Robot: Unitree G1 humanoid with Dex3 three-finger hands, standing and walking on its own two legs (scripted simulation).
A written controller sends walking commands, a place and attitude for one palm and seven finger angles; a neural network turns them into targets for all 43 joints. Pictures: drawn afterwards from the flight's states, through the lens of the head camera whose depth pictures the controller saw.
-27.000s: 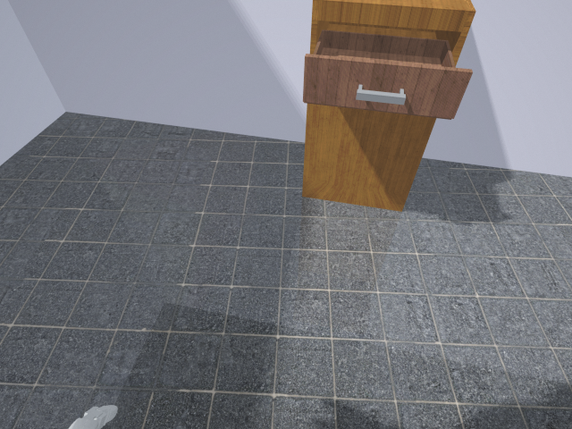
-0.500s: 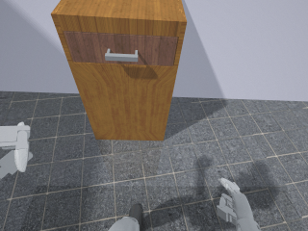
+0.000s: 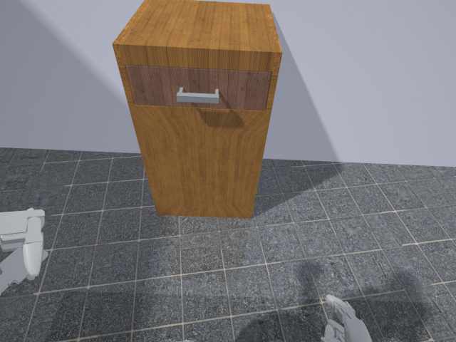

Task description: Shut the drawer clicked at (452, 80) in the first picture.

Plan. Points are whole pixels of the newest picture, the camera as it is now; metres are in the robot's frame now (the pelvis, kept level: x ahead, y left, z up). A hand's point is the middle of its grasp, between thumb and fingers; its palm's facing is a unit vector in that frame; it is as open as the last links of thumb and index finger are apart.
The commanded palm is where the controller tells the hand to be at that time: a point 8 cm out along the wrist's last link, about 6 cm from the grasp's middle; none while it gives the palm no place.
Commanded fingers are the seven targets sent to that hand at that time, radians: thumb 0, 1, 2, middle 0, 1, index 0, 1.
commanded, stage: stop stepping back and stand still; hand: left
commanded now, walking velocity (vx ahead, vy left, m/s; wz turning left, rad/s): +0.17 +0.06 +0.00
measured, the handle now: (198, 94) +0.83 +0.14 -0.01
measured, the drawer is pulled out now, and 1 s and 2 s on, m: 0.00 0.00 0.00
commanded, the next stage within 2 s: let the arm hang, fingers relaxed in 0.48 s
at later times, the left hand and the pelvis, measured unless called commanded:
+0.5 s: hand (35, 238) +0.21 +0.26 +0.16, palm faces +0.35 -0.79 -0.50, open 3.2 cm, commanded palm +0.15 +0.30 +0.18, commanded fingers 0.00 0.90 0.90 -1.40 -1.60 -1.40 -1.60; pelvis +0.02 +0.02 +0.00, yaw +1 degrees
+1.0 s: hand out of the picture +0.03 +0.22 -0.17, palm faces +0.08 -0.97 -0.23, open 3.8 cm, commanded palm none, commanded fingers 0.00 0.90 0.90 -0.52 -0.65 -0.52 -0.65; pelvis +0.01 +0.02 +0.00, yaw +5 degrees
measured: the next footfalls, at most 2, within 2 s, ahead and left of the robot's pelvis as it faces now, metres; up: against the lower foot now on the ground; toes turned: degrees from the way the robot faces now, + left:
left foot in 0.14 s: +0.07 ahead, +0.13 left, +0.00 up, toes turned +4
